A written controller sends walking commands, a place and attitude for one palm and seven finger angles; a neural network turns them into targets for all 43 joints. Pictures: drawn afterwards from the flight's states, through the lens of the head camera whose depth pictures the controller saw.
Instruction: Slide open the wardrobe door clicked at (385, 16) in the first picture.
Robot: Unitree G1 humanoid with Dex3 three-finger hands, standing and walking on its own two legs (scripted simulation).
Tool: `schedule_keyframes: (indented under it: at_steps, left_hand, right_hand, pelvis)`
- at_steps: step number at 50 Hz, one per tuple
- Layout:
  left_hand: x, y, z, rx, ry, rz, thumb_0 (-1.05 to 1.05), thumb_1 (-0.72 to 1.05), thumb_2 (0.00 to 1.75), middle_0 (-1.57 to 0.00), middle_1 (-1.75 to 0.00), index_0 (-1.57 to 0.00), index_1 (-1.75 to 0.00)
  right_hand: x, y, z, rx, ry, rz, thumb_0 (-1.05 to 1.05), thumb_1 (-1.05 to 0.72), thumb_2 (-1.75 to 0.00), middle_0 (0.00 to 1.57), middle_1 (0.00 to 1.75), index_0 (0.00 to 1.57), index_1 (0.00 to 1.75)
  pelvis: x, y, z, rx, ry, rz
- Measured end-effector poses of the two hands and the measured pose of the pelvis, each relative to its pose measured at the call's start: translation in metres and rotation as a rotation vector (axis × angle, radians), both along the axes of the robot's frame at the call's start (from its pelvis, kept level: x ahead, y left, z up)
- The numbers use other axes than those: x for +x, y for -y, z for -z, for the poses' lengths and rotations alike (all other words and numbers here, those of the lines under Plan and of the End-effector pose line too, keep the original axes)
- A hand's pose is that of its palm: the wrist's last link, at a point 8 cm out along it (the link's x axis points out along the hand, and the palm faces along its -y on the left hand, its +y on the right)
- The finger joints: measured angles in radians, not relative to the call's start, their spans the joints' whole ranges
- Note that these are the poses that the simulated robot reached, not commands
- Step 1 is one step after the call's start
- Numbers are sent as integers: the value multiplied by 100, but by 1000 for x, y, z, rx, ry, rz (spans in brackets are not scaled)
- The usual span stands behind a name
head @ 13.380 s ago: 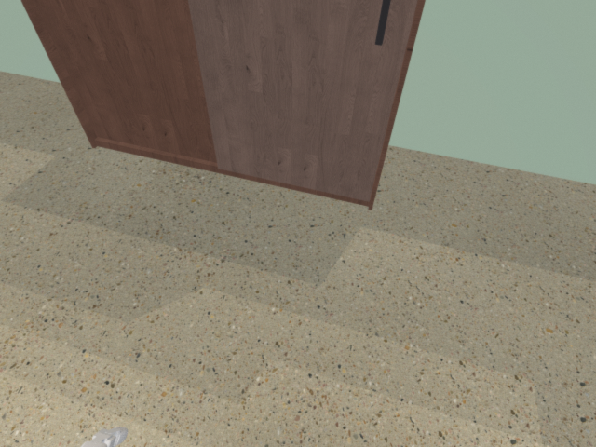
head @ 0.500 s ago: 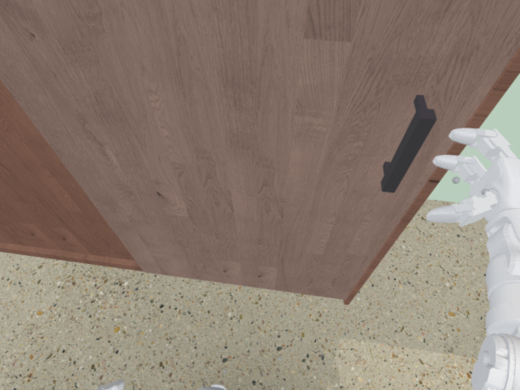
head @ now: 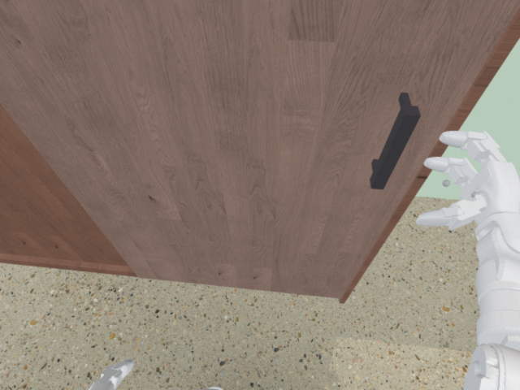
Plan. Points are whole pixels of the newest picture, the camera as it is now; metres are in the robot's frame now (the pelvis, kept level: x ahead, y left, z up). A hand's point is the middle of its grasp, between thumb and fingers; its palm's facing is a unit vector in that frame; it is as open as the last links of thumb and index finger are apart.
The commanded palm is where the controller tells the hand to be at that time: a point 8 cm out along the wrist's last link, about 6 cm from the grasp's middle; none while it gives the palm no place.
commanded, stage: move the hooked fingers beside the handle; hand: right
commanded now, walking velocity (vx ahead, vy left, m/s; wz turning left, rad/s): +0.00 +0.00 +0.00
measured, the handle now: (389, 143) +0.49 -0.16 +0.11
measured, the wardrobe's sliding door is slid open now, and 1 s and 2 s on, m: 0.00 0.00 0.00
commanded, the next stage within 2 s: feel for the door with the fingertips in 0.08 s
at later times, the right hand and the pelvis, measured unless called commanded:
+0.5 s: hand (417, 176) +0.42 -0.19 +0.12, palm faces -0.01 +1.00 +0.00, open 14.0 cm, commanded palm +0.39 -0.24 +0.11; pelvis -0.01 +0.01 +0.00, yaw +0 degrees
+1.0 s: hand (416, 165) +0.44 -0.19 +0.11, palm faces +0.01 +1.00 +0.01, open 13.9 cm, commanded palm +0.42 -0.24 +0.11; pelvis +0.00 +0.01 +0.00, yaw +0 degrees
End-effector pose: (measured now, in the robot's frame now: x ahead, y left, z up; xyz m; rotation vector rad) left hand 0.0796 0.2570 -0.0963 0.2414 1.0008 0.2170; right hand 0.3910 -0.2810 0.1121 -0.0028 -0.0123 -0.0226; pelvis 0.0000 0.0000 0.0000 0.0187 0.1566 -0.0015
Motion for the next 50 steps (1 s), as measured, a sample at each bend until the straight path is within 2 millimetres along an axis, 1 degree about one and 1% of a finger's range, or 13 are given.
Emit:
schedule_keyframes:
  at_steps: [7,14,19,24,30,33,42,50]
  left_hand:
    - [-3,0,1,-9,-1,-8,0,90,90,-20,-30,-20,-30]
    - [-7,-1,3,-16,-4,-5,1,90,90,-20,-30,-20,-30]
    - [-10,-2,4,-14,-11,0,1,90,90,-20,-30,-20,-30]
    - [-12,-4,5,-18,-13,-9,1,90,90,-20,-30,-20,-30]
    - [-17,-5,7,-28,-15,-20,0,90,90,-20,-30,-20,-30]
    - [-20,-7,7,-29,-27,-29,0,90,90,-20,-30,-20,-30]
    - [-31,-16,8,-15,-72,-48,0,90,90,-20,-30,-20,-30]
    - [-33,-19,9,1,-94,-48,0,90,90,-20,-30,-20,-30]
  right_hand:
    - [0,-4,-13,-16,19,-17,-1,50,-30,30,120,30,120]
    - [-2,-10,-1,-1,-38,-18,-1,50,-30,30,120,30,120]
    - [-2,-25,-1,-12,-5,-29,-1,50,-30,30,120,30,120]
    - [7,-38,-3,4,3,-29,-1,50,-30,30,120,30,120]
    - [16,-49,1,-10,-30,-27,-1,50,-30,30,120,30,120]
    - [19,-48,2,1,-27,-8,-1,50,-30,30,120,30,120]
    - [22,-33,-3,-24,-15,4,-1,49,-30,30,120,30,120]
    - [31,-37,-2,9,-23,-17,-1,50,-30,30,120,30,120]
  pelvis:
    - [0,0,-1,1,9,2]
    - [-3,-2,-1,-4,9,3]
    - [-5,-3,0,-4,11,6]
    - [-6,-6,0,-7,12,4]
    - [-6,-8,1,-10,5,-2]
    - [-6,-10,1,-12,2,-9]
    - [-3,-13,1,-8,-6,-7]
    - [-3,-12,2,-7,-20,-2]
